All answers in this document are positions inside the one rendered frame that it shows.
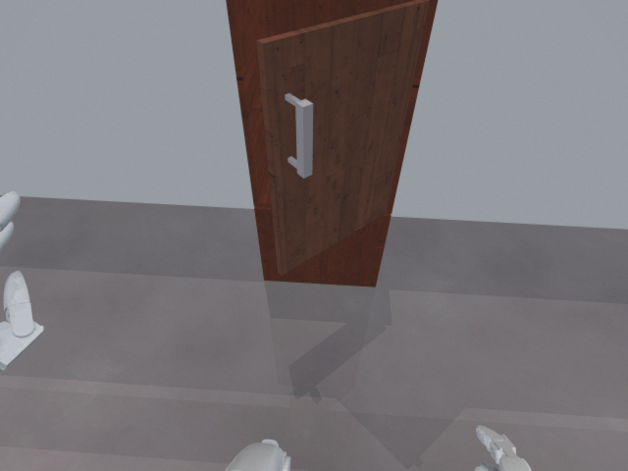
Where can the cupboard door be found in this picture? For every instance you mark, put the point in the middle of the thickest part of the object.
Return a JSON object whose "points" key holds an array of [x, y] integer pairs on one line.
{"points": [[358, 73]]}

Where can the robot left hand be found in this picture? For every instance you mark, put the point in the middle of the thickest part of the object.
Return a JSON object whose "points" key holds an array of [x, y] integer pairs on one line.
{"points": [[21, 332]]}

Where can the handle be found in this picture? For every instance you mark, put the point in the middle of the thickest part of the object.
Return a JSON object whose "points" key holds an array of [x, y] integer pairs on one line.
{"points": [[304, 135]]}

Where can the robot right hand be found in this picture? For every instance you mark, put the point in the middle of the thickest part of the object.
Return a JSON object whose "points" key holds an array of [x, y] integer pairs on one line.
{"points": [[502, 451]]}

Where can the robot left thigh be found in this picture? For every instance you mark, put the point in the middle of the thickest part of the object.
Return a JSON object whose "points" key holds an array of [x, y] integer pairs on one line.
{"points": [[260, 457]]}

